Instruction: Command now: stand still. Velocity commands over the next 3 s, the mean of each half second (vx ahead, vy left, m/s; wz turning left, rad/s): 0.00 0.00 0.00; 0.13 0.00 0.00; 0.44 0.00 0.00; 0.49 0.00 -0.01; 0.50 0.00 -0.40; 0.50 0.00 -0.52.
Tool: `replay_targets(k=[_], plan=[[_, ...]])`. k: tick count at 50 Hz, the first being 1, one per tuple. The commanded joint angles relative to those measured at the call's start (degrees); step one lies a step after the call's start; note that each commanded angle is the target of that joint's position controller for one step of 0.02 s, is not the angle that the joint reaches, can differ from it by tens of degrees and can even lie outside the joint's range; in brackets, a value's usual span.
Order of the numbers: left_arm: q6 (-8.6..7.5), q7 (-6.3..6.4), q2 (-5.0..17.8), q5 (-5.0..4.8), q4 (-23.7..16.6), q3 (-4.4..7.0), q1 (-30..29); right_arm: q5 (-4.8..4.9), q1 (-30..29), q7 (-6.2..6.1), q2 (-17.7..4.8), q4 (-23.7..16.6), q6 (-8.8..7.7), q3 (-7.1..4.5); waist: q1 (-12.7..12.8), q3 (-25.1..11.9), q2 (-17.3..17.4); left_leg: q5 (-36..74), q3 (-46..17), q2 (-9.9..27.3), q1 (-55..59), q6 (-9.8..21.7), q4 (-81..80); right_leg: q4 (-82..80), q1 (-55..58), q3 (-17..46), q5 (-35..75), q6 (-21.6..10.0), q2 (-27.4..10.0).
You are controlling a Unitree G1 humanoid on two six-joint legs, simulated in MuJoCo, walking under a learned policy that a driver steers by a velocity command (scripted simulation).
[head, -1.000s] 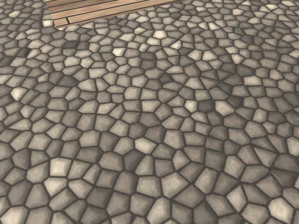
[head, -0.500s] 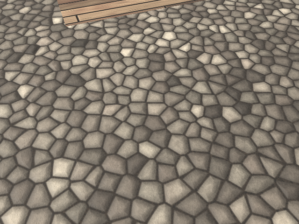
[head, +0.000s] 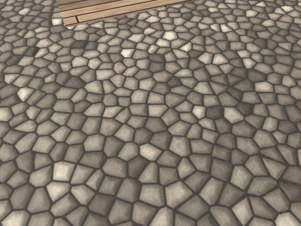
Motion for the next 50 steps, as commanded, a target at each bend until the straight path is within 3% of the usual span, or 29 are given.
replay_targets(k=[1,35,37,38,40,42,43,45,48,50], plan=[[-0.42,0.1,5.03,0.01,-0.84,0.8,1.87,0.01,2.03,-0.24,-4.73,-0.87,-0.33,-0.66,-0.05,0.3,-0.17,10.56,0.64,0.36,-1.15,0.97,-4.06,-5.84,-0.78,2.32,12.98,-0.25,-2.47],[-0.07,-0.31,4.51,-0.02,2.16,0.03,3.5,0.2,7.48,-0.8,-3.92,1.54,-0.95,0.14,0.37,1.02,-0.22,9.4,1.57,1.36,-2.45,-0.41,-4.94,-8.22,-0.33,3.91,13.03,-1.64,-2.37],[0.2,-0.01,5.59,-0.35,2.45,0.45,4.65,0.42,8.09,-0.96,-3.27,1.84,-0.82,0.19,0.93,0.38,-1.81,0.05,4.55,-0.97,-3.61,-0.2,-1.62,-10.43,-0.35,5.27,-3.8,-3.05,-2.45],[0.33,0.14,7.61,-0.9,2.34,1.19,5.52,0.7,6.78,-1.08,-3.19,1.04,-0.93,0.11,1.83,1.31,-4.03,-6.55,6.75,-2.67,-6.86,0.3,3.13,-12.39,-0.88,8.53,-16.89,-5.23,-4.17],[-0.18,0.18,11.02,-1.27,2.58,2.36,10.44,1.04,1.55,-0.81,-3.31,-2.03,-2.17,0.16,4.89,5.75,-9.39,-12.02,6.74,-1.65,-18.28,2.04,14.08,-20.07,-0.97,24.17,-33.79,-11.88,-14.34],[-2.07,0.46,11.32,-0.33,2.14,2.64,11.38,2.15,-3.39,0.07,-3.6,-5.06,-4.23,-0.07,5.71,9.13,-10.32,-14.93,1.49,2.36,-29.25,4.15,25.64,-23.51,1.06,33.71,-29.69,-16.26,-20.73],[-2.91,0.53,10.45,-0.29,1.55,2.43,10.33,2.26,-3.41,0.52,-4.01,-5.55,-5.06,-0.35,4.67,8.31,-8.1,-13.95,0.3,3.71,-31.91,5.15,27.5,-23.12,3.05,33.55,-25.74,-16.13,-21.39],[-3.54,0.53,9.53,-1.12,0.03,2.16,6.47,2.05,-2.28,1.2,-4.47,-5.44,-6.28,-0.77,2.62,5.46,-5.61,-10.18,1.06,4.62,-28.11,6.1,19.67,-21.54,3.03,25.04,-16.39,-12.61,-18.16],[-2.96,0.13,10.95,-1.84,-0.38,2.41,4.05,1.81,2.34,2.01,-2.99,-3.38,-6.38,-0.9,-0.64,1.7,-6.46,-1.98,7.59,-0.24,-8.27,4.92,8.67,-17.84,-8.27,12.5,-9.81,-9.3,-11.78],[-2.9,-0.09,10.7,-2.31,-0.33,2.17,4.11,1.77,9.9,2.06,-3.04,-0.47,-5.69,-1.44,-3.99,0.3,-4.67,3.17,10.39,-3.48,4.68,3.78,5.03,-12.53,-16.47,9.83,-12.32,-8.21,-9.54]])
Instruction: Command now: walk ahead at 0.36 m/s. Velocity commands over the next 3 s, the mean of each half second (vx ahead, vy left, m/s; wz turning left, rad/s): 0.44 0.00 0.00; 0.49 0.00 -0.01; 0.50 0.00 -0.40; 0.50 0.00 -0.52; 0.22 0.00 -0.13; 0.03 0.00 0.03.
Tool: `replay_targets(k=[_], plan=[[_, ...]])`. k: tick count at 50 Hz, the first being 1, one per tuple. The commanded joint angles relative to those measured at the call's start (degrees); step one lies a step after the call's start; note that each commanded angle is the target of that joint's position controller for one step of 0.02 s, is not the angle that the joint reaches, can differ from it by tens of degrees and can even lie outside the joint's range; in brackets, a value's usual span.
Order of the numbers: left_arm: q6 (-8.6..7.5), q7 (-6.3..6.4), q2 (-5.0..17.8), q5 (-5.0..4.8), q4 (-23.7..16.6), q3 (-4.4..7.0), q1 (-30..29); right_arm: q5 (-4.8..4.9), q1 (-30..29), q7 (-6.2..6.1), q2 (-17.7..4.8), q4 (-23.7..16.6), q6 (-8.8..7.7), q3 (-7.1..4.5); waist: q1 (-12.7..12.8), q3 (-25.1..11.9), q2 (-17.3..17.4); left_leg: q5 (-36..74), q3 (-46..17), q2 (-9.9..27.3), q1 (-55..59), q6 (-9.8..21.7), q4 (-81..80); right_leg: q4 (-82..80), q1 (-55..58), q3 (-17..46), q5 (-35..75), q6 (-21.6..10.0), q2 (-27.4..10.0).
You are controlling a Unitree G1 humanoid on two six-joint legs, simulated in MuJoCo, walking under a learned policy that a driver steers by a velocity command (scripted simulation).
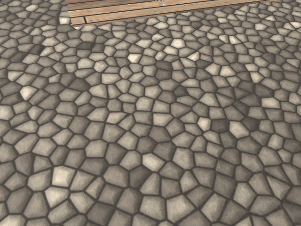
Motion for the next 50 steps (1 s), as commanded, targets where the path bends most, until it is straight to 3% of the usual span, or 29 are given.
replay_targets(k=[1,2,3,4,5,6,7,8,10,13,17,21,24,26,27,28,29,30,31,32,33,34,35,37,40,44,48,50], plan=[[-1.05,-0.18,5.79,-0.21,-3.85,0.38,-5.73,0.1,14.79,0.02,-2.43,3.22,0.33,-1.29,-9.28,3.28,-0.09,3.78,3.34,-3.68,22.19,-0.44,-5.95,-2.07,-22.88,7.04,-9.07,-6.59,-6.9],[-1.61,-0.63,1.99,0.45,-5.06,-0.81,-8.25,-0.09,21.8,-0.38,-6.03,3.94,-0.07,-2.25,-12.43,2.01,9.95,-3.57,-11.39,6.22,28.36,2.87,-13.8,18.81,-29.72,0.61,-2.89,-2.85,-2.57],[-2.88,-0.8,-1.93,0.61,-7.42,-1.56,-7.1,-1.24,26.46,0.24,-12.46,3.56,-0.78,-2.79,-10.48,-0.89,22.32,-12.85,-41.59,20.35,33.73,11.49,-25.28,38.36,-42.25,-1.45,-12.56,-1.14,3.37],[-3.82,-0.89,1.23,-1.1,-8.38,-0.96,-7.79,-2.26,24.09,0.94,-11.05,3.68,-1.67,-1.94,-8.8,0.96,17.1,-27.26,-52.49,24.14,29.76,15.81,-30.01,47.65,-47.31,4.6,-11.09,-2.58,0.64],[-4.35,-1.05,3.77,-1.81,-9.66,-0.64,-10.58,-1.84,17.34,1.53,-8.6,1.59,-2.35,-0.94,-6.72,6.76,11.48,-27.05,-46.29,22.46,24.82,14.14,-29.76,50.58,-50.92,4.97,-4.52,-4.05,-2.56],[-4.4,-0.94,4.37,-0.86,-9.19,-0.51,-10.14,-1.53,11.54,2.01,-6.84,-0.35,-2.55,-0.05,-4.54,7.67,7.92,-18.86,-37.17,19.03,20.7,11.51,-28.94,49.34,-48.66,4.38,2.31,-4.29,-4.62],[-4.15,-0.68,4.63,0.4,-8.17,-0.14,-8.74,-1.53,7.81,2.26,-6.09,-1.61,-2.33,0.49,-2.59,6.89,6.64,-10.21,-29.44,15.91,16.79,9.08,-29.12,45.06,-44.29,4.4,7.02,-3.96,-6.31],[-3.67,-0.72,5.36,0.82,-7.88,0.33,-8.01,-1.68,7.44,2.27,-4.91,-1.82,-1.94,0.97,-1.85,6.46,7.83,-3.05,-22.72,12.86,14.02,7.09,-29.4,40.93,-39.76,3.96,10.23,-3.27,-7.28],[-2.82,-1.09,4.03,1.04,-7.78,0.26,-9.11,-2.01,11.95,1.63,-4.49,-0.57,-1.44,1.31,-2.8,5.77,8.58,9.1,-15.19,9.83,13.63,6.67,-29.41,37.57,-37.35,1.29,14.74,-1.76,-6.91],[-2.36,-1.6,2.57,1.37,-11.01,-0.22,-16.76,-2.01,16.55,0.44,-5.74,0.22,-1.25,1.43,-4.16,5.8,6.25,23.84,-11.5,9.71,16.43,7.06,-29.34,29.45,-39.92,0.12,19.71,-0.47,-6.29],[-2.67,-2.69,1.33,0.66,-14.7,-1.22,-26.8,-1.7,18.63,-0.66,-6.56,-0.09,-0.58,1.59,-6.29,6.9,6.94,24.65,-8.02,8.7,17.56,5.8,-31.1,14.76,-36.09,-1.78,26.91,0.26,-3.84],[-3.1,-4.09,1.41,0.34,-17.1,-1.98,-33.23,-1.16,21.05,-0.48,-6.88,0.65,-0.08,1.27,-7.45,9.2,7.03,25.88,-6.81,10.56,23.36,7.02,-30.09,7.83,-35.45,-2.69,25.52,-0.81,-2.61],[-3.78,-5.05,2.61,0.18,-18.63,-2.04,-34.37,-1.2,20.57,-0.46,-8.23,0.77,0.57,0.52,-5.8,8.4,7.83,36.88,-6.12,12.65,28.6,6.95,-24.87,4.51,-32.36,-3.52,18.88,-3.35,-1.3],[-4.06,-4.97,6.33,0.4,-17.07,-0.47,-26.4,-1.36,18.69,-0.37,-10.06,-0.03,0.93,-0.04,-0.78,1.61,10.95,59.34,-5.31,12.35,29.18,5.81,-14.61,4.5,-17.99,-6.38,15.11,-5.76,2.79],[-4.0,-4.64,9.38,0.1,-13.84,1.06,-14.84,-1.53,16.79,-0.2,-10.22,-0.8,1.08,0.07,4.95,-4.75,11.36,63.31,-3.75,10.22,24.27,4.28,-2.72,3.69,-2.46,-5.63,17.75,-8.11,2.98],[-3.75,-4.01,14.08,0.98,-11.09,2.3,-2.34,-2.39,15.93,0.14,-8.73,-2.58,0.71,0.84,8.67,-14.48,5.39,43.6,-2.32,6.71,8.9,2.53,15.99,5.97,19.25,8.12,18.88,-12.27,-8.76],[-3.42,-4.47,16.06,1.44,-9.11,2.4,2.32,-1.78,24.63,1.46,0.23,-2.12,-0.77,3.29,3.3,-26.12,-11.43,-9.48,-6.08,-4.93,-12.68,-0.36,35.98,-1.63,38.93,38.5,4.83,-21.92,-23.22],[-3.08,-4.25,10.73,1.29,-8.66,1.06,1.86,0.04,19.66,1.71,-5.44,-1.79,-2.44,1.78,5.7,-22.69,-7.54,-12.31,-13.01,-3.22,-18.67,1.12,41.65,-7.4,36.1,41.74,0.28,-19.04,-20.65],[-3.3,-4.07,8.48,0.95,-9.63,0.36,-5.23,1.15,12.59,1.49,-8.24,-4.64,-3.06,0.97,4.17,-11.47,-5.89,-7.79,-10.04,-0.24,-22.71,1.69,41.57,-8.94,26.4,31.57,4.54,-16.19,-18.81],[-3.73,-4.16,7.15,1.17,-11.13,-0.14,-11.28,0.72,8.65,0.79,-8.56,-5.75,-3.19,0.81,1.79,-5.92,1.45,-2.16,-8.42,2.68,-19.91,1.65,38.72,-10.77,15.06,24.59,12.47,-14.8,-17.08],[-4.18,-4.42,5.81,1.93,-11.42,-0.51,-14.23,-0.28,7.26,0.26,-8.34,-5.97,-2.78,0.24,-0.5,-2.94,3.86,0.89,-7.79,4.4,-16.17,1.47,35.78,-12.34,6.28,19.53,18.29,-13.97,-15.27],[-4.53,-4.65,4.5,2.6,-10.96,-0.89,-15.1,-0.7,9.22,0.1,-6.81,-5.91,-1.9,0.12,-3.06,-2.76,2.35,2.42,-8.51,6.09,-11.97,1.61,33.59,-13.9,1.33,16.22,19.68,-13.5,-13.63],[-4.57,-4.79,3.84,2.49,-10.27,-1.09,-14.69,-0.81,10.42,0.02,-5.31,-5.85,-1.12,0.17,-3.99,-2.34,1.06,2.91,-8.4,6.56,-9.89,1.58,31.87,-15.63,-1.35,14.36,19.72,-13.67,-12.8],[-4.65,-4.2,4.96,2.06,-8.91,-1.04,-12.83,-0.6,9.48,-0.13,-4.39,-6.69,-0.16,0.13,-4.79,0.22,-0.48,4.05,-7.51,7.46,-10.98,0.98,27.6,-18.26,-4.98,10.81,19.54,-14.0,-12.21],[-4.37,-2.76,7.55,1.97,-7.69,-0.68,-9.33,-1.51,1.12,-0.15,-6.14,-10.06,-0.01,-0.25,-3.39,3.39,0.13,13.32,-6.6,8.12,-17.78,-0.89,18.14,-20.31,-4.41,8.41,19.53,-13.59,-11.74],[-3.85,-1.97,8.57,1.39,-6.63,-0.75,-5.08,-1.44,-8.09,0.86,-4.88,-12.74,-0.63,0.57,-0.76,4.55,-0.18,25.78,-3.81,5.36,-15.03,-1.07,1.57,-19.95,-3.33,3.05,21.56,-10.58,-8.83],[-3.3,-1.92,9.31,0.64,-4.59,-0.61,0.16,-0.75,-15.8,2.07,-5.45,-15.23,-0.83,1.17,2.04,6.25,-0.23,25.29,-3.12,3.44,-14.68,-0.94,-5.72,-17.8,3.02,3.81,19.53,-10.25,-10.98],[-2.58,-1.74,9.7,0.45,-4.07,-0.35,1.24,-0.63,-17.51,2.8,-6.43,-16.68,-1.34,1.08,1.52,6.65,-0.41,21.07,-4.05,2.89,-15.14,-0.03,-8.51,-14.83,7.19,5.95,20.75,-9.85,-13.16]])
Over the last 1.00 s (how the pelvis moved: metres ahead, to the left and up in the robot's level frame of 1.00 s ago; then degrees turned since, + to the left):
0.05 0.02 0.00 0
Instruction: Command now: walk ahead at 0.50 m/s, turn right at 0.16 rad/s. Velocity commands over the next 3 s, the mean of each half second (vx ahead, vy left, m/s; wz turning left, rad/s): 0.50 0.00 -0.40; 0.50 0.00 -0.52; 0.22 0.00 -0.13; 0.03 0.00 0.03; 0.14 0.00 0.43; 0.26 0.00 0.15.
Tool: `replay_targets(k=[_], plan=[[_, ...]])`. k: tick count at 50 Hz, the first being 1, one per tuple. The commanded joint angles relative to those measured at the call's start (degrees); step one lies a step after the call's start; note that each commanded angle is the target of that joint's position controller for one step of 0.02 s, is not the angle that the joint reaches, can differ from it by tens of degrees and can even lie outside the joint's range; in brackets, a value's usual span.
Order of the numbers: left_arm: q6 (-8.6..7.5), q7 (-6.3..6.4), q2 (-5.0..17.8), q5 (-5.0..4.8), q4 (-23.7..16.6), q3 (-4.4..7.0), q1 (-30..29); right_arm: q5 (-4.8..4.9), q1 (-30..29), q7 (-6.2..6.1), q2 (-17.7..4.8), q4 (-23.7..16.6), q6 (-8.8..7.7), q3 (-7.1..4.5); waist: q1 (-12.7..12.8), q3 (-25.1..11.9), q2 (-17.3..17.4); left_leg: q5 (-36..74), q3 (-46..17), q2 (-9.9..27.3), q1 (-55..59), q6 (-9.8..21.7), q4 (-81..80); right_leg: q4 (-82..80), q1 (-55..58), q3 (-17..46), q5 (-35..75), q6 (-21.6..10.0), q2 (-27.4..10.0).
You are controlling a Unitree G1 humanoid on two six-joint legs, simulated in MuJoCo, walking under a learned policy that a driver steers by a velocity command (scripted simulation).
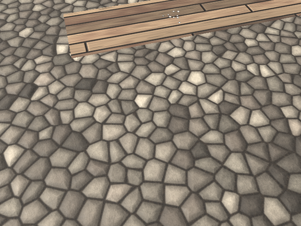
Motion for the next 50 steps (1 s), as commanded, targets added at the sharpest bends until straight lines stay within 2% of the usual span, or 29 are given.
replay_targets(k=[1,2,3,4,5,6,7,8,9,10,12,14,16,21,24,27,30,31,32,33,34,35,36,37,38,39,43,47,50], plan=[[0.48,0.54,9.71,-0.38,-1.16,2.07,2.25,0.24,-5.61,1.0,-5.0,-5.37,-1.51,-0.76,-1.94,4.31,-5.64,-4.33,-0.11,-1.55,1.54,1.13,-4.17,0.38,-0.47,10.28,17.97,-8.61,-17.68],[0.76,0.64,10.52,-0.34,-1.44,2.38,1.47,0.24,-3.56,1.07,-6.12,-5.07,-1.82,-1.14,-3.4,3.12,-6.37,-6.35,0.43,-2.45,5.4,1.6,-4.88,2.59,-0.16,10.99,21.3,-8.08,-18.02],[0.98,0.69,10.8,-0.27,-2.0,2.42,-0.08,0.19,1.43,0.94,-7.76,-3.89,-2.08,-2.0,-6.59,0.29,-6.74,-7.37,1.72,-4.04,13.02,2.54,-6.16,7.89,-0.89,10.2,29.17,-7.05,-16.65],[1.04,0.6,9.19,0.23,-2.71,1.81,-0.8,-0.04,11.57,0.5,-10.96,-1.09,-2.27,-3.53,-10.92,-6.45,-6.0,-6.15,1.22,-3.34,27.67,4.44,-4.81,19.1,-5.44,8.01,32.58,-5.31,-13.14],[0.96,0.57,6.14,1.49,-4.81,0.65,-0.73,-1.0,22.62,-0.19,-15.9,0.48,-2.16,-4.71,-14.18,-16.8,1.27,-5.71,-11.35,8.68,45.99,8.01,-3.14,38.47,-17.51,4.5,16.25,-2.9,-8.08],[-0.09,0.22,-1.1,-0.15,-4.62,-1.12,7.64,-1.49,24.29,0.31,-17.97,1.86,-1.65,-4.97,-9.67,-24.78,18.21,-17.07,-36.56,20.16,61.66,15.65,-11.23,55.7,-37.07,5.16,-16.96,-0.28,-0.1],[-0.68,0.34,6.53,-1.63,-3.88,0.62,4.26,-1.34,22.43,0.34,-11.21,0.73,-1.68,-3.27,-11.28,-20.49,10.47,-22.33,-36.42,18.05,57.52,13.41,-14.27,62.16,-41.97,11.25,-16.83,-0.72,-3.27],[-0.83,0.49,8.96,-2.21,-5.47,1.48,-0.87,-1.08,17.56,0.08,-8.49,-0.21,-1.82,-2.38,-10.64,-12.28,7.07,-19.47,-26.57,16.52,49.54,10.58,-15.0,62.78,-44.59,9.99,-11.17,-1.2,-5.79],[-0.57,0.93,8.09,-1.79,-5.76,1.56,-3.05,-1.19,13.35,0.13,-7.29,-0.76,-1.94,-1.84,-8.76,-8.28,2.35,-13.8,-20.09,14.45,41.39,9.47,-16.75,61.12,-42.05,8.97,-6.11,-0.84,-8.43],[-0.05,1.13,7.2,-1.01,-5.85,1.99,-3.99,-1.35,10.94,0.24,-5.93,-0.65,-2.0,-1.57,-7.31,-4.93,1.8,-10.67,-14.57,12.28,35.43,8.8,-18.85,58.2,-40.1,8.86,-3.02,-0.65,-9.96],[1.45,0.77,4.63,-1.18,-6.0,2.16,-2.36,-1.99,9.68,0.13,-4.86,-0.03,-2.21,-1.45,-4.99,-3.17,3.76,-8.13,-7.92,10.11,29.91,8.4,-22.07,55.85,-35.73,8.7,0.26,-0.54,-11.66],[2.58,0.65,3.43,-1.17,-7.19,2.27,-3.69,-1.92,10.27,-0.34,-5.93,0.76,-2.46,-1.87,-4.27,-1.1,2.64,-4.66,-3.39,10.03,28.22,8.96,-23.91,54.22,-37.55,8.32,2.62,-0.23,-12.15],[3.17,0.58,3.58,-0.74,-8.71,2.5,-6.32,-2.07,11.22,-0.94,-7.04,1.25,-2.43,-2.3,-4.38,0.32,1.28,-2.3,-0.17,10.24,28.74,9.36,-24.87,50.84,-40.95,9.01,6.68,0.33,-12.24],[2.68,-0.98,2.94,-0.13,-12.06,2.03,-14.45,-1.86,13.08,-2.04,-9.13,1.68,-1.65,-2.86,-6.29,2.8,0.43,-0.86,7.83,9.13,31.21,8.07,-25.98,35.54,-41.87,5.87,17.99,0.7,-11.18],[2.57,-2.1,2.44,-0.01,-14.87,1.43,-20.65,-1.27,16.26,-2.35,-10.22,2.4,-0.85,-3.27,-8.57,4.82,-0.48,0.4,10.54,10.46,35.8,7.82,-25.1,29.62,-43.21,2.84,18.07,-0.15,-10.53],[2.63,-3.18,2.82,-0.24,-17.57,1.31,-24.14,-0.48,18.0,-2.28,-11.18,2.85,0.35,-3.72,-9.02,5.56,0.1,5.91,12.5,12.02,41.42,7.08,-21.52,26.27,-43.61,0.14,12.72,-1.7,-9.3],[2.89,-3.63,5.67,-0.5,-18.44,2.71,-19.98,0.15,16.02,-2.59,-13.72,1.83,1.48,-4.37,-4.88,0.92,3.31,31.88,14.91,12.04,43.13,5.3,-10.47,25.6,-32.94,-4.74,4.4,-4.79,-3.94],[2.91,-3.51,7.82,-0.76,-17.18,3.95,-13.57,0.32,15.02,-2.7,-14.35,1.43,2.0,-4.47,-1.08,-2.61,3.69,38.1,15.82,11.05,41.81,4.38,-1.28,24.06,-24.55,-6.0,3.58,-6.4,-1.25],[2.97,-2.75,11.51,-0.8,-14.6,6.05,-3.86,0.44,14.32,-2.79,-14.03,0.92,2.18,-4.18,3.87,-7.64,2.16,33.51,16.89,8.55,35.23,2.11,12.04,19.5,-9.49,-4.89,7.54,-8.73,0.87],[3.49,-1.37,17.59,-0.63,-13.08,7.74,2.42,-1.71,15.57,-2.68,-9.65,-0.77,1.48,-2.76,3.86,-12.01,-8.78,-1.12,16.4,4.68,17.69,-0.75,31.38,19.03,7.21,13.32,10.29,-12.53,-10.59],[2.73,-1.57,20.94,-0.22,-15.3,7.61,-0.6,-1.4,18.11,-2.03,-4.33,-4.2,-0.93,-1.06,-2.06,-19.51,-16.74,-38.51,4.77,-8.1,-3.09,-3.44,48.67,8.1,20.91,48.6,-0.54,-24.3,-22.65],[2.13,-2.03,16.04,0.33,-15.35,6.09,1.13,1.14,10.81,-1.13,-9.18,-5.55,-3.31,-1.87,2.1,-19.0,-8.7,-36.02,-4.26,-5.67,-9.84,-1.93,51.04,2.95,20.82,48.43,-1.32,-21.96,-22.81],[1.49,-1.95,12.93,0.3,-15.11,5.31,-0.87,2.27,8.29,-0.77,-9.38,-6.55,-4.21,-1.87,1.01,-11.78,-7.47,-31.15,-3.56,-3.09,-12.81,-0.34,48.06,3.59,15.11,39.14,1.91,-19.56,-20.95],[1.09,-1.98,10.51,-0.12,-16.01,4.57,-5.43,1.11,8.79,-1.2,-9.22,-5.47,-4.33,-1.91,-2.04,-7.01,-2.14,-26.6,-3.63,-0.2,-9.39,-0.06,42.62,3.84,5.55,31.48,7.51,-17.04,-17.95],[0.96,-1.81,8.44,0.06,-17.05,3.94,-9.32,-0.47,9.3,-1.62,-10.15,-4.87,-3.82,-2.57,-4.28,-5.13,-2.18,-24.03,-3.66,1.55,-4.52,-0.45,37.57,3.35,-2.03,26.34,12.49,-15.52,-15.69],[0.95,-1.51,7.53,0.52,-18.04,3.49,-11.12,-0.9,10.51,-1.54,-10.4,-4.69,-2.91,-2.9,-5.88,-4.29,-2.77,-22.29,-3.84,2.45,-0.88,-0.9,35.38,1.93,-6.64,23.91,14.98,-15.05,-14.17],[0.54,-0.03,10.56,0.36,-17.77,4.13,-8.43,-1.91,7.33,-1.71,-7.72,-6.9,-0.96,-2.36,-6.07,-2.3,-3.24,-14.82,-1.7,1.35,0.22,-4.13,23.93,-0.31,-13.09,18.1,23.35,-15.02,-11.82],[0.85,0.73,9.66,0.14,-16.39,3.62,-4.64,-1.51,0.13,-0.83,-5.44,-8.66,-1.27,-1.16,-2.38,-1.02,-6.06,1.13,-0.23,-1.14,3.29,-4.11,6.18,0.09,-13.67,12.76,20.23,-11.1,-8.51],[0.82,0.6,10.14,0.13,-14.97,3.47,-1.5,-0.69,-4.47,0.15,-5.9,-10.06,-1.79,-0.88,0.02,0.74,-6.96,5.09,0.02,-2.37,4.31,-2.99,0.16,0.48,-11.4,14.68,14.83,-10.6,-10.55]])
Over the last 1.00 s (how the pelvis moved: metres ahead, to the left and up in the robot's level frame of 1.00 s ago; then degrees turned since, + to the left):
0.52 0.01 0.00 0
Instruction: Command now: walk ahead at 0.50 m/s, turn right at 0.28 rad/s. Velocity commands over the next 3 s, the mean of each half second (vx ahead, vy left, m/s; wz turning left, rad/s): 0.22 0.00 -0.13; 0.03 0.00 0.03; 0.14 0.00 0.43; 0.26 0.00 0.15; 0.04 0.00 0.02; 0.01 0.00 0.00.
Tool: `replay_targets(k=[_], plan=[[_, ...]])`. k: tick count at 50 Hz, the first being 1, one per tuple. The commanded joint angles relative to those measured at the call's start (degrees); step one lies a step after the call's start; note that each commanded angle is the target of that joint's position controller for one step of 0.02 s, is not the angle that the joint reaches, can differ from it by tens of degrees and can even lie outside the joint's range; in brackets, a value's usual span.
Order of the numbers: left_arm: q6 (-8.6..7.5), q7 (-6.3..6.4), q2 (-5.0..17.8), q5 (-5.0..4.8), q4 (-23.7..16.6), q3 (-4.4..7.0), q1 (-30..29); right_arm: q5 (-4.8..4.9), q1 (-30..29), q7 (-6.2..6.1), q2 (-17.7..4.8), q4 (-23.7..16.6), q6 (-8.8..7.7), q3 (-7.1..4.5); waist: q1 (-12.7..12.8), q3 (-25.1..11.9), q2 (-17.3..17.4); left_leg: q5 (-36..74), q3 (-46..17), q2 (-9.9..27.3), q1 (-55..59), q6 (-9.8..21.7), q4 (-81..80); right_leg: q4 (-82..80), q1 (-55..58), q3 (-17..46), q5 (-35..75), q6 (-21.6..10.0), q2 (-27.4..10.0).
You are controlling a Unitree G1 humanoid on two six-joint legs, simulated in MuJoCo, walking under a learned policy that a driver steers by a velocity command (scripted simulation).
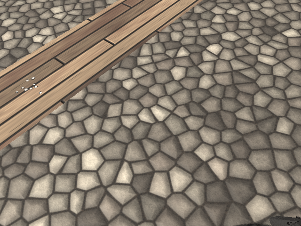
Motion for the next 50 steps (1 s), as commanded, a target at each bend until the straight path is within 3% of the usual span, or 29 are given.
replay_targets(k=[1,3,5,6,7,8,9,10,11,12,13,14,17,19,21,23,24,25,26,27,28,29,33,43,47,50], plan=[[-0.61,0.27,9.15,-0.14,-1.56,2.03,3.19,0.57,-7.14,0.96,-3.51,-5.22,-1.21,-0.23,1.97,0.45,-7.68,3.83,2.36,-2.54,4.4,1.18,-5.32,-4.05,-1.71,7.99,12.72,-7.47,-14.44],[0.01,0.65,8.9,0.08,-0.75,1.87,4.19,-0.16,-7.87,1.55,-4.4,-6.02,-1.83,-0.41,1.79,0.94,-7.69,0.45,2.67,-3.67,3.16,2.94,-8.47,0.49,3.4,9.22,21.13,-6.41,-15.78],[0.69,1.06,9.25,0.46,-0.6,1.89,3.65,-0.65,-4.6,1.89,-5.36,-5.4,-2.41,-0.8,-0.01,-1.17,-9.17,-2.44,3.56,-5.26,7.33,4.82,-10.12,5.96,6.41,9.76,31.43,-4.49,-15.84],[0.89,1.2,9.37,0.4,-1.08,1.79,1.99,-1.04,0.12,1.81,-6.18,-4.05,-2.68,-1.27,-2.8,-3.74,-9.49,0.11,5.01,-6.77,13.87,6.15,-12.33,10.76,6.37,8.85,39.17,-3.1,-14.13],[0.85,1.21,8.62,0.59,-1.86,1.4,0.88,-1.76,5.93,1.67,-8.1,-2.76,-3.01,-1.84,-5.69,-8.4,-8.36,12.63,3.71,-4.27,24.54,8.12,-12.16,18.55,3.39,6.92,39.9,-0.87,-11.0],[0.44,1.14,5.75,1.73,-3.24,0.3,3.17,-3.12,13.13,1.44,-11.96,-2.12,-3.11,-2.42,-6.83,-17.59,-0.47,35.25,-6.55,7.15,44.24,13.67,-6.0,34.72,-9.3,5.53,21.92,2.1,-6.49],[-0.03,0.66,2.95,0.73,-0.58,-0.64,13.27,-2.28,16.99,1.76,-10.89,-0.29,-1.89,-2.22,-5.38,-27.02,13.81,43.39,-24.07,20.19,59.4,23.91,-6.58,53.02,-23.31,3.54,-24.93,5.92,0.67],[0.27,0.42,8.99,-0.22,0.61,0.54,12.31,-0.24,17.91,2.03,-7.96,-0.37,-0.88,-1.62,-7.17,-27.13,7.13,28.29,-27.11,18.52,57.11,22.65,-9.41,57.77,-26.59,7.99,-26.18,6.23,-1.48],[0.97,0.54,10.37,-0.85,-1.05,1.05,5.47,0.35,13.0,1.76,-6.56,-1.11,-0.18,-1.11,-7.16,-17.81,3.23,20.05,-20.87,16.02,49.28,19.95,-11.6,58.31,-30.36,5.92,-22.49,6.93,-3.75],[1.83,0.85,9.54,-0.29,-2.08,0.86,1.15,-0.05,8.23,1.51,-4.57,-1.65,0.37,-0.13,-5.79,-11.9,-0.31,16.58,-15.96,13.09,40.28,18.18,-14.05,54.82,-29.78,3.2,-19.13,7.5,-6.22],[2.75,1.17,8.58,0.37,-2.52,0.93,-0.38,-0.46,4.99,1.42,-3.09,-1.88,0.66,0.57,-3.93,-8.29,-0.85,14.08,-12.75,11.15,32.51,17.26,-16.17,50.24,-27.17,2.18,-16.59,7.73,-8.53],[3.64,1.39,6.93,0.51,-2.44,0.76,0.66,-1.06,3.15,1.43,-2.96,-1.63,0.9,0.74,-1.96,-6.82,1.22,11.84,-9.88,8.91,26.15,16.11,-18.27,44.81,-22.07,1.24,-14.88,7.84,-9.89],[4.43,2.11,3.03,0.91,-1.3,-0.38,2.93,-1.67,0.99,1.27,-4.17,-0.6,1.22,0.39,-0.66,-8.09,5.23,16.67,-3.08,5.63,19.95,15.83,-19.61,30.23,-12.04,-2.24,-11.33,8.75,-9.21],[4.48,2.16,3.75,1.01,-0.97,-0.34,2.1,-1.07,2.21,0.85,-5.23,0.49,1.73,0.11,-1.34,-10.89,4.78,11.92,-3.21,6.41,21.58,15.93,-19.69,24.22,-8.63,-2.62,-4.43,8.49,-9.18],[4.9,1.96,4.47,1.1,-0.57,-0.07,0.92,-0.57,1.62,0.58,-5.29,0.99,2.55,0.33,-1.25,-10.15,3.84,-3.15,-3.31,5.96,19.78,14.64,-20.34,18.31,-5.01,-3.39,1.31,7.66,-8.81],[5.16,1.82,4.54,1.97,-0.73,0.03,-1.18,-0.36,1.7,0.64,-3.81,1.59,3.1,1.09,-1.18,-6.74,2.99,-22.42,-3.2,3.43,15.86,11.18,-21.0,11.44,-1.3,-3.91,5.11,6.1,-8.33],[5.13,1.96,5.35,2.61,-1.59,0.07,-2.62,-0.69,3.16,0.75,-2.45,2.41,3.13,1.68,-1.55,-4.75,1.68,-29.33,-3.19,2.02,14.08,8.49,-20.71,8.62,-0.44,-1.23,6.84,5.01,-10.46],[4.99,2.29,7.54,2.54,-2.58,0.33,-3.57,-1.28,4.58,0.86,-2.12,2.76,3.1,1.9,-2.89,-3.3,-1.36,-32.5,-1.9,-0.33,12.99,6.15,-18.46,6.9,-0.69,1.93,7.43,3.56,-13.71],[4.93,2.37,10.29,1.73,-1.5,1.17,-4.91,-1.07,7.19,0.73,-2.34,2.99,3.3,1.61,-5.87,-1.47,-7.99,-29.71,2.02,-3.93,15.58,4.6,-17.3,7.1,-6.92,1.86,-2.7,2.3,-12.91],[4.53,2.09,7.42,1.67,-1.43,0.78,-5.29,-1.18,5.93,0.36,-3.24,3.45,3.51,1.54,-4.33,-0.32,-7.89,-26.28,3.14,-4.27,19.29,3.81,-14.98,5.62,-11.16,1.14,-8.2,2.81,-11.34],[4.02,1.99,5.54,2.03,-1.07,0.23,-5.51,-0.9,5.51,0.08,-3.13,3.44,3.71,1.5,-4.39,-0.01,-8.14,-23.77,3.33,-4.18,20.78,3.99,-13.83,4.97,-12.51,0.94,-7.75,3.66,-11.08],[3.48,1.86,5.19,2.07,-0.94,0.08,-6.08,-0.79,5.91,-0.23,-2.56,3.93,3.96,1.61,-4.66,0.01,-8.34,-21.36,3.3,-3.95,21.56,4.28,-13.01,5.24,-12.45,0.65,-4.16,4.38,-10.76],[2.16,1.75,5.39,1.32,0.5,0.09,-4.91,-0.74,6.59,-0.47,-2.61,5.17,4.0,1.5,-4.2,-2.94,-6.29,-12.13,3.65,-3.81,23.45,4.53,-10.71,8.58,-8.35,-0.11,7.45,4.65,-10.45],[2.69,1.89,5.03,1.04,4.03,-0.12,-5.46,-0.06,6.31,-1.03,-3.21,8.67,5.04,1.16,-3.89,-3.78,-3.07,-4.74,3.52,-3.36,26.07,4.09,-8.9,10.43,-5.64,-1.52,15.11,4.29,-9.33],[3.39,3.31,7.63,0.83,4.49,1.16,-5.28,0.95,3.28,-1.3,-6.3,7.05,5.55,0.07,-2.94,-3.13,-2.33,-1.32,1.3,-3.44,21.19,5.99,-6.69,12.93,-3.64,-3.77,13.42,3.85,-8.9],[4.17,4.34,7.45,0.9,4.69,1.79,-3.74,1.13,2.83,-1.61,-6.1,5.67,6.12,-0.5,-2.53,-3.31,-3.07,-2.56,-0.68,-3.6,17.32,7.08,-4.27,13.69,-3.5,-3.7,12.93,2.54,-10.32]])
Over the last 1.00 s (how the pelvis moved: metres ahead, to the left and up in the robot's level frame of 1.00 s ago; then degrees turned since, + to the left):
0.52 -0.10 0.01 -30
